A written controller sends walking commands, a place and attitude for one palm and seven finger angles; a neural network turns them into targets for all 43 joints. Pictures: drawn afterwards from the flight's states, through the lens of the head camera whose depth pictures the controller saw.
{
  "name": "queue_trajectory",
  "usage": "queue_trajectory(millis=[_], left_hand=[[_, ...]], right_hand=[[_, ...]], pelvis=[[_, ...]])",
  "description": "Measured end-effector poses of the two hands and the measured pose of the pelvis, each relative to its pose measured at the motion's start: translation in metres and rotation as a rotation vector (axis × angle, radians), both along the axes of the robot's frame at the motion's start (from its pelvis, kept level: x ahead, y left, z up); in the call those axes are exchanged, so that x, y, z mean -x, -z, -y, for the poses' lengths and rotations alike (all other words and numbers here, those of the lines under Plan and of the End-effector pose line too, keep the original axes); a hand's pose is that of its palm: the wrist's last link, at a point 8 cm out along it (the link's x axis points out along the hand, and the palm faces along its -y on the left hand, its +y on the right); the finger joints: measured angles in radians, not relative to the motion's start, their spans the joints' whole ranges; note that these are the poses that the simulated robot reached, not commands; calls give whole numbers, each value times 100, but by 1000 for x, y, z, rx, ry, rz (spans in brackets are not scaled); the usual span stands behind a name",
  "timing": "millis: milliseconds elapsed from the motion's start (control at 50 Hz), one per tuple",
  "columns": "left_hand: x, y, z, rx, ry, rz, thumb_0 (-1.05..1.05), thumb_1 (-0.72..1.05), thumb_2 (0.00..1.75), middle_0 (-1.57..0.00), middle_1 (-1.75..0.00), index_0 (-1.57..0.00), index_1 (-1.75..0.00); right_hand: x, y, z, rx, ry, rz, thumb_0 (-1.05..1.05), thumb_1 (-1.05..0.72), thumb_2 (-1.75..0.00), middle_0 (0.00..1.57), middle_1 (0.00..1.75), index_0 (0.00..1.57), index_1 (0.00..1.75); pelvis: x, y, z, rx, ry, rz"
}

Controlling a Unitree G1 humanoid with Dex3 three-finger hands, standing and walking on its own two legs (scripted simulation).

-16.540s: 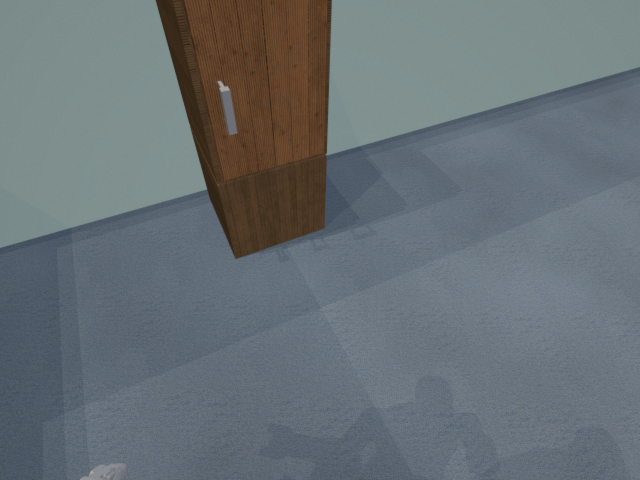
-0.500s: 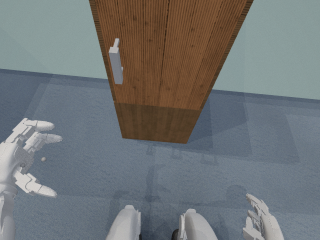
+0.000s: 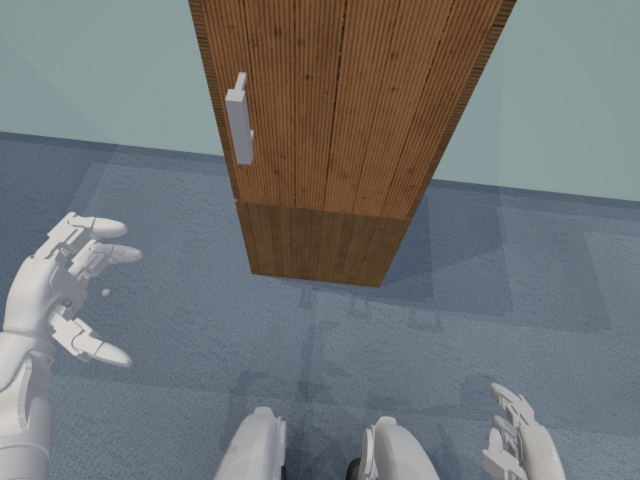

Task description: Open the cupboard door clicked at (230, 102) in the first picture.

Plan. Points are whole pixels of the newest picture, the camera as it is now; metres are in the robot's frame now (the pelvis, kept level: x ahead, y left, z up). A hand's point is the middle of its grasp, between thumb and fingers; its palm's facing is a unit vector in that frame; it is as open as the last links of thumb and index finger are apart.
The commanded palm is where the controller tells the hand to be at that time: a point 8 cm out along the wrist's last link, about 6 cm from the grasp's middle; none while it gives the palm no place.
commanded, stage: move the hooked fingers beside the handle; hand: left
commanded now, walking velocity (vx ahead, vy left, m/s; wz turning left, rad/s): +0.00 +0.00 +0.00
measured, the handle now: (243, 119) +0.61 +0.16 +0.02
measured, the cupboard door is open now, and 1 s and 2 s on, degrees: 0 0 0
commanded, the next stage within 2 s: none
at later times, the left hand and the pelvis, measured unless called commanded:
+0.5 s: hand (152, 227) +0.40 +0.24 +0.04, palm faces -0.06 -1.00 -0.03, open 14.0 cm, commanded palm +0.39 +0.29 +0.04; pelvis +0.00 +0.00 +0.00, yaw -1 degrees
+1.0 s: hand (188, 173) +0.49 +0.21 +0.03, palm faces -0.05 -1.00 -0.02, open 14.0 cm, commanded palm +0.48 +0.26 +0.03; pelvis +0.00 +0.00 -0.01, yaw -2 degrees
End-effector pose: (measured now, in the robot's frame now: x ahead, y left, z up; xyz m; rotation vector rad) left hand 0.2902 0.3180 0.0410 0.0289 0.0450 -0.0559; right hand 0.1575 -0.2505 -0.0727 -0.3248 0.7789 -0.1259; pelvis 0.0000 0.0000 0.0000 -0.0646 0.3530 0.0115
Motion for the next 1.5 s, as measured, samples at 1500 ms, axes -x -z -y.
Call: queue_trajectory(millis=[1500], left_hand=[[-258, 10, 60, 6, -15, 3, -1, -50, 30, -30, -120, -33, -123]], right_hand=[[180, 39, 11, 21, 300, -664, 0, -91, -89, 20, 30, 20, 30]], pelvis=[[-1, 27, -1, 20, 56, -199]])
